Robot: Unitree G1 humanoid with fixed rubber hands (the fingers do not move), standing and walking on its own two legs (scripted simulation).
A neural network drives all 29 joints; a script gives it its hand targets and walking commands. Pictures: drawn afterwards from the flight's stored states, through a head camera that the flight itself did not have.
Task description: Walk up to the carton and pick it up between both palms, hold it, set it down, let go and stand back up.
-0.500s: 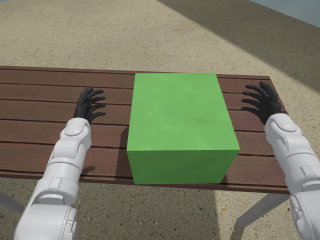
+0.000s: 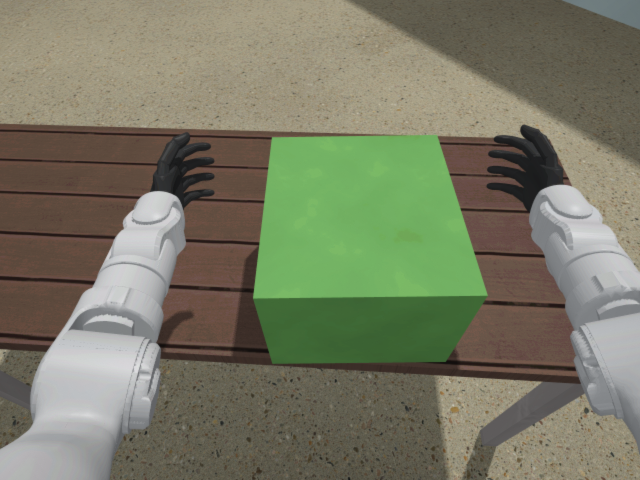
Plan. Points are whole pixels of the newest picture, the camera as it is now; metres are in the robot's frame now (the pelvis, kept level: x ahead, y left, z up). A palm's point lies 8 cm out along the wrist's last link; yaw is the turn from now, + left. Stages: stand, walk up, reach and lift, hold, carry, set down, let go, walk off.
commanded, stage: reach and lift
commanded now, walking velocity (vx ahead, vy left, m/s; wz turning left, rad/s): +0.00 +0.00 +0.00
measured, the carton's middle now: (356, 246) +0.48 -0.03 -0.03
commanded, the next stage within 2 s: none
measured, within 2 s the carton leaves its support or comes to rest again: neither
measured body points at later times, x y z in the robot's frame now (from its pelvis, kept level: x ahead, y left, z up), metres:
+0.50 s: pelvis -0.03 -0.01 -0.03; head +0.09 -0.01 +0.40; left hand +0.45 +0.22 +0.04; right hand +0.46 -0.25 +0.03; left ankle -0.03 +0.12 -0.74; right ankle +0.01 -0.11 -0.74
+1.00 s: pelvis -0.02 +0.00 -0.04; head +0.10 -0.01 +0.39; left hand +0.46 +0.19 +0.03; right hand +0.46 -0.21 +0.01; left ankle -0.03 +0.12 -0.74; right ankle +0.01 -0.11 -0.74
